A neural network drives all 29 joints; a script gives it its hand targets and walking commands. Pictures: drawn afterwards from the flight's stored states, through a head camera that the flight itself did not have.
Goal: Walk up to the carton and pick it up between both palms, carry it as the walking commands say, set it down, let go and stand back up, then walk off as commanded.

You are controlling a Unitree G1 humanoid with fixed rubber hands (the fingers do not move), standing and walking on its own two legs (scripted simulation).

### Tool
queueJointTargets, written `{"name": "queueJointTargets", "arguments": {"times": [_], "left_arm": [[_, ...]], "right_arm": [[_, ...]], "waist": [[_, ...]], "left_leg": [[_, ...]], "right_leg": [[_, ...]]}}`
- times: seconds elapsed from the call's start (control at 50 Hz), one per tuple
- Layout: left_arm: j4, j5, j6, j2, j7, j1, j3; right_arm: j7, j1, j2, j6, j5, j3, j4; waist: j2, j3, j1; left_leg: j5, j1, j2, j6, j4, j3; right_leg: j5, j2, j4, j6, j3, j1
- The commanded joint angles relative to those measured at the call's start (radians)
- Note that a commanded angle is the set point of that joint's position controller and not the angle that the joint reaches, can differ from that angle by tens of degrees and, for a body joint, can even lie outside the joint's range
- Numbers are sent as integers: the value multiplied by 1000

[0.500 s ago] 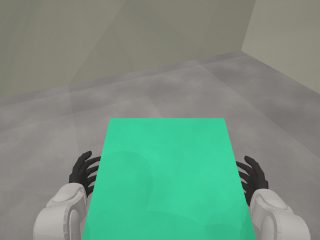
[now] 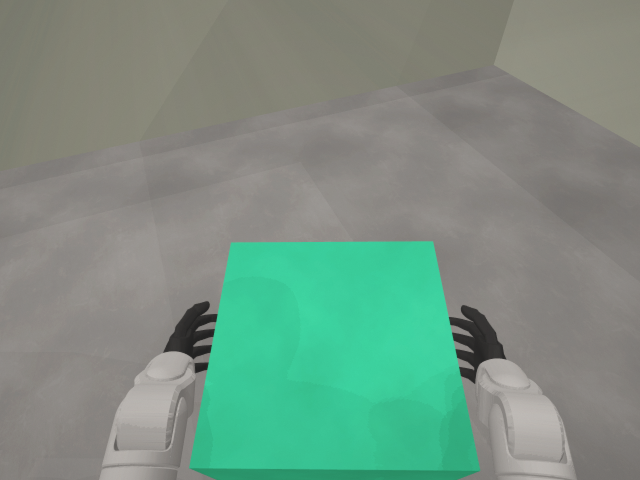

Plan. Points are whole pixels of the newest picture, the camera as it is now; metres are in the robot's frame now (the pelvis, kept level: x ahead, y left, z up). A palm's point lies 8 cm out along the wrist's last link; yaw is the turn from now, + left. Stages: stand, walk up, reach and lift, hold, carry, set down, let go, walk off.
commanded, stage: hold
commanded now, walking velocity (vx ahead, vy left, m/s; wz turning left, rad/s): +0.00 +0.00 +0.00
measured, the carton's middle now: (332, 369) +0.30 +0.00 -0.06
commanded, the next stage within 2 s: set down in 0.54 s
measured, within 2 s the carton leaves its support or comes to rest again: neither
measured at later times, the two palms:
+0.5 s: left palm (176, 349) +0.27 +0.19 +0.05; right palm (478, 353) +0.27 -0.18 +0.04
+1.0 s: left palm (183, 343) +0.30 +0.20 +0.01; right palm (462, 346) +0.30 -0.17 +0.01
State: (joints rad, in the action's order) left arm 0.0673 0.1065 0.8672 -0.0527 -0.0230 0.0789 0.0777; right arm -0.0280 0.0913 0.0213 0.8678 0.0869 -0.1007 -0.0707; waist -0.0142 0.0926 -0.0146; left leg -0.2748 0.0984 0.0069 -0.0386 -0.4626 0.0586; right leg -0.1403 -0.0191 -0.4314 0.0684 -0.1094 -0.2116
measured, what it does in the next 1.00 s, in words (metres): stands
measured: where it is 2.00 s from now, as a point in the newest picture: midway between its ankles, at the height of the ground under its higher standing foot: outside the picture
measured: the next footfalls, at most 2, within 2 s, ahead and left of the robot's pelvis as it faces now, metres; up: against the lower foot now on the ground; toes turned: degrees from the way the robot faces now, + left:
none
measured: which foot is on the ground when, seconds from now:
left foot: down 0.00-1.00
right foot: down 0.00-1.00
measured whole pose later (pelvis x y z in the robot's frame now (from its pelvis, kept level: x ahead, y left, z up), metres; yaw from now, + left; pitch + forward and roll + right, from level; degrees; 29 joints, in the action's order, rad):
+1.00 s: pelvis +0.00 +0.01 +0.00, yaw +2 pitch -4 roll -1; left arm -0.46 0.31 0.50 0.09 0.10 0.34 0.40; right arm 0.04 0.31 -0.11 0.55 0.29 -0.39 0.37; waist -0.03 0.06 -0.01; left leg -0.29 0.13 0.02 -0.04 -0.48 0.03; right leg -0.14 -0.01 -0.41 0.06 -0.13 -0.21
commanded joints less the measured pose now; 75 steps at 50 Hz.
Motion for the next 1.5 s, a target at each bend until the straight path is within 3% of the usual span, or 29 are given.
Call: {"name": "queueJointTargets", "arguments": {"times": [0.0, 0.02, 0.06, 0.1, 0.18, 0.34, 0.52, 0.54, 0.6, 0.66, 0.72, 0.82, 0.96, 1.14, 1.32, 1.48], "left_arm": [[138, -196, -239, 245, 40, 293, -299], [155, -225, -279, 290, 53, 356, -336], [135, -231, -316, 304, 63, 357, -326], [75, -222, -322, 268, 77, 325, -306], [-14, -207, -306, 293, 108, 294, -296], [-128, -168, -260, 411, 176, 426, -276], [-191, -130, -252, 663, 279, 649, -293], [-176, -150, -252, 719, 289, 610, -299], [-265, -118, -250, 793, 334, 671, -289], [-360, -85, -277, 847, 373, 749, -256], [-443, -56, -309, 897, 395, 784, -221], [-508, -23, -352, 925, 400, 780, -176], [-527, 11, -408, 911, 375, 751, -149], [-536, 9, -497, 915, 345, 751, -183], [-578, 24, -554, 899, 326, 807, -152], [-588, 14, -571, 926, 342, 901, -163]], "right_arm": [[22, 209, -219, -227, -155, 278, -198], [19, 246, -259, -252, -182, 282, -221], [27, 317, -315, -276, -200, 336, -230], [24, 265, -354, -264, -176, 359, -189], [23, 217, -404, -228, -140, 372, -110], [54, 335, -518, -171, -110, 359, 13], [144, 523, -780, -154, -105, 381, 116], [172, 572, -844, -167, -158, 483, 168], [203, 562, -892, -181, -106, 399, 235], [238, 644, -934, -206, -75, 350, 296], [274, 696, -961, -235, -54, 312, 356], [310, 708, -949, -282, -26, 254, 424], [325, 699, -915, -347, -13, 219, 467], [329, 690, -872, -451, 0, 216, 486], [342, 759, -841, -521, 41, 185, 509], [363, 837, -851, -542, 57, 193, 527]], "waist": [[8, -458, -15], [22, -515, -35], [17, -513, 5], [16, -447, 23], [14, -327, 25], [0, -176, 25], [-14, -215, 15], [17, -245, 39], [-9, -232, -12], [-19, -239, -8], [-11, -257, 2], [-4, -268, 4], [0, -308, 5], [-20, -443, -22], [-13, -549, -16], [-11, -698, -28]], "left_leg": [[233, 183, 1, -15, 165, -130], [330, 160, -1, -6, 157, -123], [366, 170, 3, -7, 165, -123], [297, 200, 9, -20, 189, -115], [211, 201, 11, -26, 220, -103], [57, 242, 19, -30, 229, -94], [23, 226, 38, -36, 216, -119], [98, 235, 17, -22, 191, -166], [64, 251, 32, -10, 179, -163], [-6, 263, 36, -13, 167, -162], [-19, 268, 33, -18, 166, -167], [23, 270, 31, -20, 159, -176], [105, 318, 28, -21, 94, -182], [234, 396, 23, -7, -2, -195], [249, 512, 34, 0, -94, -204], [265, 624, 54, 5, -189, -202]], "right_leg": [[277, -25, 22, -42, 175, 505], [398, -15, 9, -44, 182, 536], [451, -4, 3, -48, 190, 562], [403, -3, 35, -46, 190, 583], [286, -4, 89, -45, 190, 563], [67, -12, 118, -50, 196, 516], [31, -29, 104, -61, 195, 503], [93, -13, 108, -39, 209, 482], [79, -5, 111, -34, 214, 475], [-11, -3, 104, -30, 216, 466], [-10, -7, 84, -29, 212, 464], [64, -10, 54, -25, 203, 443], [153, -10, -8, -21, 208, 381], [284, -13, -100, -11, 216, 274], [241, -28, -215, -10, 196, 38], [226, -46, -315, -10, 184, -130]]}}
